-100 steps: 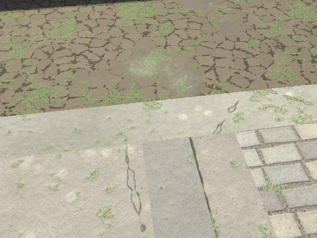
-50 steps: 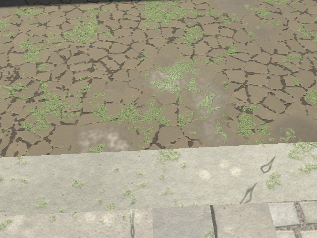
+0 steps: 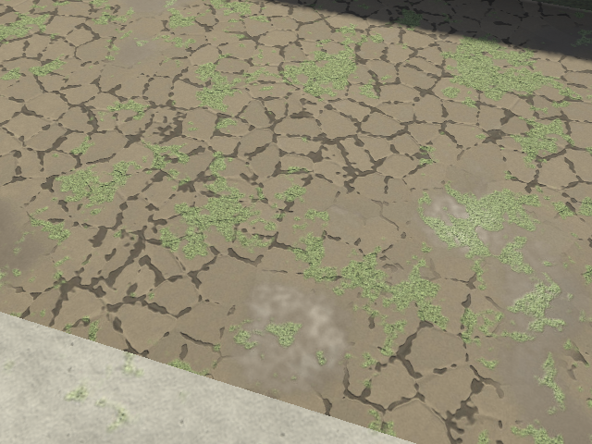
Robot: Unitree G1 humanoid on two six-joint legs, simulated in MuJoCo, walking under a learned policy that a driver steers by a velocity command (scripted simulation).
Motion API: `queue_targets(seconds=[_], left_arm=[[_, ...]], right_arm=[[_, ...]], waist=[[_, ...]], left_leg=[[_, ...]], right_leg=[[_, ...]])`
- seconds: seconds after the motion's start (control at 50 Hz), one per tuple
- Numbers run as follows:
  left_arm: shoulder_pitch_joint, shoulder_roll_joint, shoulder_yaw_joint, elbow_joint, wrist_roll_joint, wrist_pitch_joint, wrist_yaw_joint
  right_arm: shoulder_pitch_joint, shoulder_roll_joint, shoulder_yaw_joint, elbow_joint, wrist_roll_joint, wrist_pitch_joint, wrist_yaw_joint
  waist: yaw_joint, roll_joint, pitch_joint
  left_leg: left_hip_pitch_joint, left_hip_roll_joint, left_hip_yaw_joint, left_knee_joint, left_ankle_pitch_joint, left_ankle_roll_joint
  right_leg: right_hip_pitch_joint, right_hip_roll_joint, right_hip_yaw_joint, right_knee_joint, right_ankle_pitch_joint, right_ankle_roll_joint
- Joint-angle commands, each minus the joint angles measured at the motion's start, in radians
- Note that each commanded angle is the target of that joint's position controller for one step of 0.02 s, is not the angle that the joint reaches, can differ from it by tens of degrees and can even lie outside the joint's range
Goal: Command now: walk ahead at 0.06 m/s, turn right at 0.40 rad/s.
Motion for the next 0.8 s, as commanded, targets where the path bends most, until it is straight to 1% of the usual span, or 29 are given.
queue_targets(seconds=[0.02, 0.04, 0.06, 0.08, 0.1, 0.12, 0.14, 0.16, 0.18, 0.2, 0.24, 0.3, 0.34, 0.4, 0.44, 0.48, 0.52, 0.54, 0.56, 0.58, 0.6, 0.62, 0.64, 0.66, 0.68, 0.7, 0.72, 0.76, 0.8], left_arm=[[-0.044, 0.181, 0.061, -0.114, -0.019, 0.020, 0.024], [-0.040, 0.179, 0.063, -0.122, -0.032, 0.023, 0.026], [-0.063, 0.177, 0.063, -0.135, -0.049, 0.026, 0.029], [-0.054, 0.159, 0.061, -0.142, -0.056, 0.026, 0.029], [-0.067, 0.098, 0.047, -0.179, -0.050, 0.026, 0.023], [-0.062, 0.111, 0.056, -0.196, -0.046, 0.002, 0.019], [-0.013, 0.172, 0.077, -0.161, -0.045, -0.004, 0.019], [0.058, 0.186, 0.085, -0.113, -0.044, 0.004, 0.026], [0.107, 0.184, 0.085, -0.084, -0.034, 0.015, 0.038], [0.120, 0.174, 0.082, -0.076, -0.028, 0.025, 0.040], [0.104, 0.165, 0.075, -0.095, -0.035, 0.035, 0.037], [0.030, 0.153, 0.054, -0.147, -0.046, 0.043, 0.032], [-0.022, 0.141, 0.037, -0.181, -0.045, 0.040, 0.024], [-0.062, 0.116, 0.016, -0.218, -0.039, 0.030, -0.007], [-0.059, 0.117, 0.012, -0.228, -0.047, 0.025, -0.019], [-0.035, 0.128, 0.015, -0.226, -0.053, 0.024, -0.025], [-0.006, 0.133, 0.020, -0.222, -0.054, 0.022, -0.033], [0.030, 0.125, 0.022, -0.211, -0.053, 0.024, -0.034], [0.083, 0.132, 0.028, -0.195, -0.047, 0.020, -0.030], [0.111, 0.245, 0.062, -0.203, -0.045, 0.016, -0.020], [0.133, 0.324, 0.071, -0.217, -0.010, 0.006, -0.036], [0.127, 0.293, 0.061, -0.227, 0.017, -0.012, -0.057], [0.084, 0.253, 0.046, -0.217, 0.007, -0.028, -0.060], [0.027, 0.229, 0.038, -0.224, -0.007, -0.032, -0.055], [-0.019, 0.203, 0.027, -0.233, -0.021, -0.031, -0.049], [-0.056, 0.188, 0.018, -0.235, -0.018, -0.028, -0.039], [-0.067, 0.162, 0.006, -0.236, -0.007, -0.030, -0.034], [-0.063, 0.109, -0.016, -0.216, 0.001, -0.038, -0.030], [-0.039, 0.084, -0.025, -0.182, 0.001, -0.041, -0.027]], right_arm=[[0.111, -0.054, -0.009, -0.024, 0.006, -0.017, 0.017], [0.142, -0.069, -0.013, -0.016, 0.004, -0.021, 0.023], [0.194, -0.076, -0.017, -0.003, -0.004, -0.023, 0.027], [0.226, -0.101, -0.026, 0.007, -0.022, -0.020, 0.027], [0.276, -0.210, -0.055, 0.006, -0.045, -0.019, 0.026], [0.182, -0.254, -0.062, -0.025, -0.079, -0.025, 0.030], [0.068, -0.200, -0.043, -0.075, -0.083, -0.035, 0.024], [-0.013, -0.161, -0.030, -0.094, -0.063, -0.036, 0.021], [-0.061, -0.141, -0.022, -0.112, -0.042, -0.035, 0.019], [-0.077, -0.122, -0.012, -0.116, -0.031, -0.033, 0.017], [-0.042, -0.103, -0.001, -0.115, -0.031, -0.029, 0.009], [0.049, -0.113, -0.002, -0.104, -0.024, -0.016, -0.006], [0.085, -0.145, -0.017, -0.108, -0.023, -0.011, -0.016], [0.091, -0.185, -0.036, -0.122, -0.024, 0.002, -0.015], [0.070, -0.202, -0.045, -0.134, -0.017, 0.006, -0.009], [0.043, -0.211, -0.050, -0.142, -0.007, 0.007, -0.003], [0.021, -0.211, -0.051, -0.143, 0.010, 0.006, 0.000], [-0.004, -0.205, -0.050, -0.144, 0.027, 0.009, 0.000], [0.021, -0.184, -0.046, -0.129, 0.036, 0.008, -0.001], [0.038, -0.124, -0.033, -0.141, 0.008, 0.004, 0.001], [-0.039, -0.110, -0.023, -0.212, -0.017, -0.012, 0.002], [-0.109, -0.174, -0.046, -0.216, 0.005, -0.017, -0.001], [-0.127, -0.183, -0.053, -0.214, 0.020, -0.010, -0.008], [-0.108, -0.174, -0.057, -0.193, 0.012, 0.001, -0.020], [-0.068, -0.181, -0.061, -0.176, -0.003, 0.014, -0.027], [-0.014, -0.172, -0.057, -0.152, -0.010, 0.023, -0.025], [0.017, -0.164, -0.052, -0.136, -0.004, 0.028, -0.021], [0.033, -0.132, -0.036, -0.121, 0.007, 0.034, -0.016], [0.017, -0.082, -0.010, -0.129, 0.003, 0.035, -0.009]], waist=[[-0.045, -0.173, -0.169], [-0.058, -0.172, -0.180], [-0.095, -0.155, -0.176], [-0.111, -0.090, -0.162], [-0.112, 0.185, -0.136], [-0.072, 0.341, -0.065], [-0.028, 0.221, -0.033], [0.014, 0.166, -0.034], [0.029, 0.137, -0.052], [0.026, 0.131, -0.047], [0.007, 0.131, -0.060], [-0.053, 0.159, -0.050], [-0.088, 0.163, -0.057], [-0.112, 0.184, -0.072], [-0.108, 0.187, -0.083], [-0.097, 0.203, -0.096], [-0.075, 0.199, -0.112], [-0.045, 0.180, -0.122], [-0.021, 0.125, -0.147], [-0.038, -0.132, -0.156], [-0.020, -0.372, -0.189], [0.031, -0.208, -0.208], [-0.007, -0.149, -0.120], [-0.036, -0.082, -0.079], [-0.059, -0.081, -0.077], [-0.089, -0.091, -0.103], [-0.095, -0.094, -0.123], [-0.092, -0.090, -0.136], [-0.079, -0.112, -0.130]], left_leg=[[0.125, -0.006, 0.011, -0.227, 0.097, 0.002], [0.176, 0.000, 0.008, -0.309, 0.148, 0.010], [0.268, 0.010, 0.017, -0.426, 0.248, 0.025], [0.355, 0.057, -0.007, -0.509, 0.265, 0.045], [0.374, 0.315, -0.335, -0.679, 0.111, 0.154], [0.188, 0.474, -0.545, -0.757, 0.188, 0.261], [0.164, 0.436, -0.450, -0.729, 0.259, 0.265], [0.160, 0.354, -0.325, -0.696, 0.301, 0.219], [0.183, 0.312, -0.246, -0.674, 0.323, 0.183], [0.189, 0.295, -0.181, -0.649, 0.420, 0.178], [0.211, 0.267, -0.090, -0.618, 0.548, 0.193], [0.340, 0.288, -0.068, -0.589, 0.574, 0.230], [0.414, 0.326, -0.087, -0.586, 0.537, 0.248], [0.424, 0.371, -0.088, -0.573, 0.568, 0.276], [0.367, 0.376, -0.055, -0.563, 0.615, 0.280], [0.327, 0.379, -0.022, -0.546, 0.665, 0.272], [0.309, 0.386, -0.001, -0.507, 0.675, 0.242], [0.281, 0.374, 0.028, -0.458, 0.654, 0.209], [0.221, 0.334, 0.083, -0.373, 0.529, 0.144], [-0.012, 0.225, 0.189, -0.088, 0.198, 0.034], [-0.272, 0.058, 0.131, 0.154, -0.204, -0.023], [-0.292, 0.064, 0.003, 0.286, -0.191, -0.026], [-0.315, 0.070, -0.009, 0.332, -0.107, -0.016], [-0.319, 0.075, -0.009, 0.329, -0.026, -0.019], [-0.288, 0.080, -0.023, 0.318, 0.035, -0.031], [-0.219, 0.071, -0.009, 0.334, 0.094, -0.042], [-0.167, 0.060, 0.005, 0.339, 0.135, -0.050], [-0.101, 0.066, 0.010, 0.228, 0.177, -0.054], [-0.020, 0.091, 0.007, -0.006, 0.194, -0.055]], right_leg=[[0.115, -0.165, 0.290, -0.231, -0.190, -0.177], [0.109, -0.171, 0.315, -0.232, -0.236, -0.169], [0.050, -0.157, 0.321, -0.222, -0.339, -0.144], [-0.046, -0.106, 0.281, -0.151, -0.458, -0.097], [-0.239, 0.048, 0.127, 0.167, -0.574, -0.045], [-0.271, 0.088, 0.106, 0.404, -0.569, -0.020], [-0.256, 0.068, 0.138, 0.558, -0.501, -0.014], [-0.225, 0.072, 0.126, 0.623, -0.434, -0.002], [-0.211, 0.069, 0.114, 0.690, -0.377, 0.012], [-0.207, 0.067, 0.101, 0.766, -0.341, 0.030], [-0.177, 0.066, 0.061, 0.854, -0.300, 0.065], [-0.238, 0.035, 0.036, 0.782, -0.284, 0.101], [-0.248, -0.002, 0.013, 0.657, -0.296, 0.114], [-0.179, -0.060, -0.042, 0.512, -0.376, 0.111], [-0.083, -0.069, -0.092, 0.424, -0.411, 0.091], [0.004, -0.059, -0.136, 0.333, -0.388, 0.064], [0.084, -0.044, -0.166, 0.199, -0.316, 0.023], [0.161, -0.024, -0.188, 0.077, -0.226, -0.008], [0.285, -0.008, -0.164, -0.060, -0.069, -0.045], [0.463, -0.191, 0.137, -0.104, 0.319, -0.122], [0.499, -0.417, 0.448, -0.107, 0.584, -0.342], [0.439, -0.423, 0.443, -0.162, 0.394, -0.403], [0.388, -0.366, 0.369, -0.168, 0.257, -0.349], [0.359, -0.306, 0.298, -0.148, 0.209, -0.287], [0.333, -0.270, 0.252, -0.127, 0.231, -0.253], [0.294, -0.242, 0.196, -0.115, 0.270, -0.242], [0.274, -0.225, 0.163, -0.113, 0.275, -0.240], [0.267, -0.199, 0.109, -0.108, 0.229, -0.230], [0.270, -0.176, 0.073, -0.097, 0.146, -0.212]])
